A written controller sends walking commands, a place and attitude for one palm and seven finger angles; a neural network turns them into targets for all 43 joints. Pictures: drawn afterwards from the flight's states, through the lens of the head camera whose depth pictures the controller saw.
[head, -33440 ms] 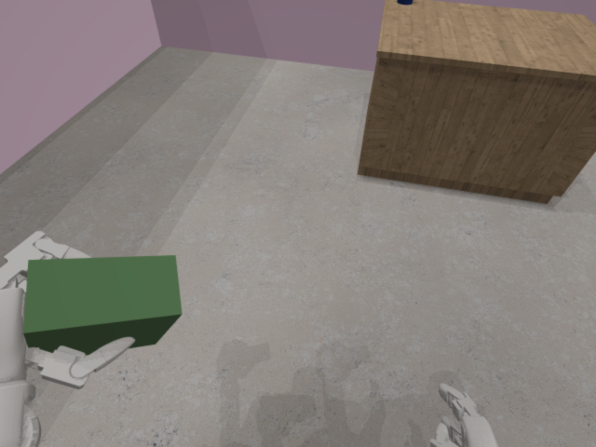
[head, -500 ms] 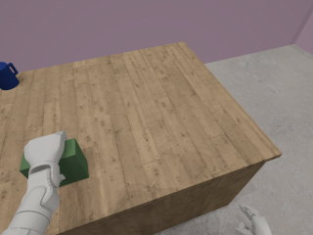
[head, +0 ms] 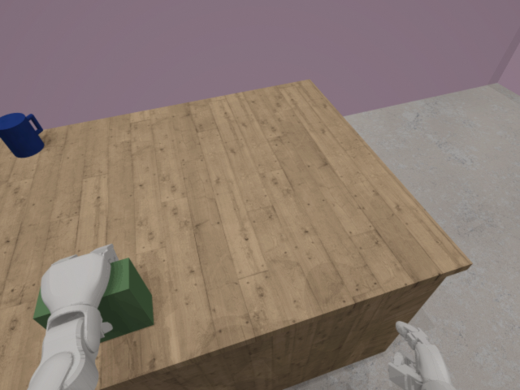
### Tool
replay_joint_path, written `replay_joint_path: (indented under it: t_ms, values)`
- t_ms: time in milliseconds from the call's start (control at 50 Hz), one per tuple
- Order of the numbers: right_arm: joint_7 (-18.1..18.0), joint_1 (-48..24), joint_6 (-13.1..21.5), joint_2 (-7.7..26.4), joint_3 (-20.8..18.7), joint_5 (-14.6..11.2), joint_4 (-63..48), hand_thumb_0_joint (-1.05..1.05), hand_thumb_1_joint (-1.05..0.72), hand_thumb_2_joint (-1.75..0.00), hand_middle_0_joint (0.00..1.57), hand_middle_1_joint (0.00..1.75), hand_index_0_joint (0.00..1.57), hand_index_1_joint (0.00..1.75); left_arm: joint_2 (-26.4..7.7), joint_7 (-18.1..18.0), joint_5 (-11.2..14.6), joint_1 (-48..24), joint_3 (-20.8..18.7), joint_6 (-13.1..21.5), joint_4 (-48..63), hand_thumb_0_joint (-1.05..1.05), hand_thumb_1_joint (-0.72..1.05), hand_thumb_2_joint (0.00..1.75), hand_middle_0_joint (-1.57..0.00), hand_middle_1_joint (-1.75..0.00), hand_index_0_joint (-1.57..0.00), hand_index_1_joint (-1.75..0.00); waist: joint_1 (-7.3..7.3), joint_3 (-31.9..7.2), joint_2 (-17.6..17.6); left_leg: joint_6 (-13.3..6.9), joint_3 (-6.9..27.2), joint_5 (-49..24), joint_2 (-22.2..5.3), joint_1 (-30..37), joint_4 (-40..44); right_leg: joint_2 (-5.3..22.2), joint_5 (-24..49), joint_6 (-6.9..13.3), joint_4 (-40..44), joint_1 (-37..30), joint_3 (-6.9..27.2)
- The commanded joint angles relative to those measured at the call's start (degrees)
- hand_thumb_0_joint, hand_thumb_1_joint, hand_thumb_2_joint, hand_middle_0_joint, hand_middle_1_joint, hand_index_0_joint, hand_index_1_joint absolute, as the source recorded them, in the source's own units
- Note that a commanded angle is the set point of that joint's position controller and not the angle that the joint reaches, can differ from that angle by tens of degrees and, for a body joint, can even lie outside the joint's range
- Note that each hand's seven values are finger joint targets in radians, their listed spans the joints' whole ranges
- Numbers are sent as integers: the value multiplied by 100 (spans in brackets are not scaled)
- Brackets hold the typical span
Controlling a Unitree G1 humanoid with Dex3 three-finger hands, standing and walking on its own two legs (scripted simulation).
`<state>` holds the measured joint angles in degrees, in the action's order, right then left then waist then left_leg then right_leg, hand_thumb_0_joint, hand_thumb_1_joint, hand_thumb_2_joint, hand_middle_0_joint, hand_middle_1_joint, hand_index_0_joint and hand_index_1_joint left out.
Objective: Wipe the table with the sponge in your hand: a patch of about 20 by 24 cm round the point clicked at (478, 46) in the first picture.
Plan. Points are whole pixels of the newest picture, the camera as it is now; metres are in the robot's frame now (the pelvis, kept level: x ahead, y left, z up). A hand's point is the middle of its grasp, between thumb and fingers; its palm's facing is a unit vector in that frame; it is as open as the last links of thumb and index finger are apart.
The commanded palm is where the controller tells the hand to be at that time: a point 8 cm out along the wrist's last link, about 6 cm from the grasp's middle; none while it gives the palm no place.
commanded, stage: wipe back along the first lane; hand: left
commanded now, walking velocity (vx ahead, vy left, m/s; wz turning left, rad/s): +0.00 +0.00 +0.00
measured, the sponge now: (105, 311) +0.23 +0.31 -0.04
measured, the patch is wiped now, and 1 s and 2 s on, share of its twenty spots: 1.00 1.00 1.00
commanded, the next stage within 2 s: lift the sponge slowly off the table in 0.18 s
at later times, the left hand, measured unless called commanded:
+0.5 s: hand (93, 319) +0.20 +0.29 +0.01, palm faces -0.04 -0.09 -1.00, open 10.2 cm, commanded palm +0.16 +0.28 +0.06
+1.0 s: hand (89, 327) +0.18 +0.28 +0.02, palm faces -0.06 -0.13 -0.99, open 10.2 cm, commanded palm +0.16 +0.28 +0.09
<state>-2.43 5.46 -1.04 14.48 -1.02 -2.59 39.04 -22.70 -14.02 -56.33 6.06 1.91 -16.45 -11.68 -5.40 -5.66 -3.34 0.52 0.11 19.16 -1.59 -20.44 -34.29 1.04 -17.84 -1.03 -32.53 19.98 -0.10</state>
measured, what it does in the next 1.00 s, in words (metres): stands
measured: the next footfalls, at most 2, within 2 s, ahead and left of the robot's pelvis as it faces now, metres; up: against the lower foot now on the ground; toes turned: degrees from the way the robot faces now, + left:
none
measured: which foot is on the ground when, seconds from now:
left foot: down 0.00-1.00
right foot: down 0.00-1.00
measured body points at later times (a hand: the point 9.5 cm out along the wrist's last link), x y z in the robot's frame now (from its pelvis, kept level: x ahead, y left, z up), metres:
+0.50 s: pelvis -0.01 +0.00 +0.00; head -0.01 -0.02 +0.45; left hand +0.19 +0.29 +0.07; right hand +0.22 -0.21 -0.08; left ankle -0.02 +0.13 -0.73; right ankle -0.02 -0.14 -0.73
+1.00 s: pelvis -0.02 +0.00 +0.01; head -0.02 -0.03 +0.46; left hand +0.18 +0.29 +0.08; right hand +0.22 -0.21 -0.08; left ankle -0.02 +0.13 -0.73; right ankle -0.02 -0.14 -0.73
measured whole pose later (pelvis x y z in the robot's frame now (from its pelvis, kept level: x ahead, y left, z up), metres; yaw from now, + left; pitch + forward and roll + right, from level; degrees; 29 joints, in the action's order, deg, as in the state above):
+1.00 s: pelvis -0.02 +0.00 +0.01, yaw +0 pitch -1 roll -1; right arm -3.3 3.1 1.2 13.2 -0.6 -1.3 41.1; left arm -22.2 -9.8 -55.1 12.7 4.4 -15.8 -2.9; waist -7.5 -1.2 -4.1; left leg 0.7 0.2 15.8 -1.9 -11.7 -28.6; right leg 0.6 -14.3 -0.6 -26.4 11.0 -0.1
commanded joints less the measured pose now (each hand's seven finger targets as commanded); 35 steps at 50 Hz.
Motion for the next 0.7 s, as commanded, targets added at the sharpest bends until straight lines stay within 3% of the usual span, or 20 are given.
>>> replay_joint_path:
  t_ms: [0,40,80,120,140,200,220,240,320,340,360,400,440,460,520,540,560,600,640,680]
  values:
    - [-9,-865,299,656,-187,-23,-950,0,-90,-90,20,30,20,30,-337,203,115,255,109,-70,422,0,10,130,-120,-160,-120,-160,-44,-544,619,-200,79,-1712,241,378,371,-265,1970,435,321,-422,-98]
    - [-8,-920,310,660,-193,-15,-967,0,-90,-90,20,30,20,30,-454,164,132,250,-32,-73,646,0,10,130,-120,-160,-120,-160,-82,-630,451,-192,117,-1756,222,430,402,-279,1951,472,293,-477,-52]
    - [25,-933,337,605,-175,-17,-1033,0,-90,-90,20,30,20,30,-233,170,113,624,193,-92,705,0,10,130,-120,-160,-120,-160,-110,-673,496,-198,75,-1796,235,462,349,-250,2063,447,277,-522,-89]
    - [35,-940,334,615,-180,-9,-1010,0,-90,-90,20,30,20,30,-270,154,135,824,130,-109,689,0,10,130,-120,-160,-120,-160,-118,-583,721,-191,90,-1813,236,409,337,-252,2180,441,279,-530,-55]
    - [30,-1011,324,634,-180,-8,-1021,0,-90,-90,20,30,20,30,-361,136,194,808,-7,-105,854,0,10,130,-120,-160,-120,-160,-134,-591,606,-183,102,-1746,218,420,390,-254,2140,460,298,-564,2]
    - [44,-1028,331,598,-167,-10,-1035,0,-90,-90,20,30,20,30,-186,110,160,1049,183,-157,877,0,10,130,-120,-160,-120,-160,-138,-449,698,-190,99,-1687,214,411,382,-263,1944,437,323,-467,-59]
    - [47,-1037,334,594,-170,-3,-1051,0,-90,-90,20,30,20,30,-147,95,158,994,239,-160,996,0,10,130,-120,-160,-120,-160,-131,-478,646,-195,90,-1669,203,435,382,-248,1949,434,322,-463,-49]
    - [24,-1054,321,617,-177,-6,-1019,0,-90,-90,20,30,20,30,-399,59,188,895,-24,-156,1076,0,10,130,-120,-160,-120,-160,-138,-447,604,-185,135,-1591,198,425,423,-277,1823,457,348,-459,10]
    - [-15,-1098,329,585,-161,2,-1010,0,-90,-90,20,30,20,30,-312,44,77,507,149,-241,1163,0,10,130,-120,-160,-120,-160,-135,-506,451,-208,107,-1509,219,534,456,-257,1606,446,381,-447,-49]
    - [-40,-1110,327,608,-175,5,-1001,0,-90,-90,20,30,20,30,-634,19,110,472,-191,-239,1266,0,10,130,-120,-160,-120,-160,-183,-542,425,-203,152,-1503,217,550,486,-279,1567,471,403,-530,26]
    - [-43,-1103,329,582,-151,4,-1018,0,-90,-90,20,30,20,30,-453,45,89,502,6,-270,1260,0,10,130,-120,-160,-120,-160,-173,-607,372,-222,120,-1543,242,580,474,-271,1614,459,391,-582,-64]
    - [-40,-1130,351,570,-141,13,-978,0,-90,-90,20,30,20,30,-497,82,92,618,-39,-248,1220,0,10,130,-120,-160,-120,-160,-183,-505,422,-215,115,-1637,243,615,482,-258,1804,464,423,-614,-9]
    - [-44,-1185,339,593,-136,25,-967,0,-90,-90,20,30,20,30,-753,95,102,493,-267,-205,1459,0,10,130,-120,-160,-120,-160,-194,-546,312,-200,169,-1624,240,665,550,-274,1741,486,474,-686,93]
    - [-43,-1180,346,551,-128,23,-1012,0,-90,-90,20,30,20,30,-501,115,96,424,5,-222,1515,0,10,130,-120,-160,-120,-160,-166,-508,245,-225,125,-1558,245,668,561,-264,1617,460,486,-671,-21]
    - [-55,-1179,380,562,-134,39,-935,0,-90,-90,20,30,20,30,-664,138,67,324,-144,-159,1469,0,10,130,-120,-160,-120,-160,-159,-416,408,-228,139,-1525,237,745,582,-261,1558,459,601,-625,45]
    - [-78,-1202,388,585,-148,48,-925,0,-90,-90,20,30,20,30,-922,120,102,296,-430,-116,1577,0,10,130,-120,-160,-120,-160,-207,-445,344,-224,165,-1506,247,785,609,-277,1549,485,641,-700,154]
    - [-84,-1186,388,556,-141,48,-952,0,-90,-90,20,30,20,30,-769,129,104,421,-294,-116,1556,0,10,130,-120,-160,-120,-160,-210,-454,290,-239,128,-1489,259,780,608,-266,1522,467,643,-739,56]
    - [-87,-1216,401,564,-142,52,-882,0,-90,-90,20,30,20,30,-782,147,65,227,-282,-89,1508,0,10,130,-120,-160,-120,-160,-183,-325,276,-223,132,-1470,246,829,657,-264,1402,470,726,-656,99]
    - [-105,-1265,432,565,-141,70,-910,0,-90,-90,20,30,20,30,-947,133,69,48,-406,-35,1799,0,10,130,-120,-160,-120,-160,-208,-455,80,-221,172,-1510,251,924,726,-279,1382,494,754,-775,152]
    - [-103,-1241,457,535,-140,71,-886,0,-90,-90,20,30,20,30,-874,137,39,229,-366,-30,1692,0,10,130,-120,-160,-120,-160,-230,-477,185,-227,157,-1579,260,955,715,-257,1451,483,773,-826,93]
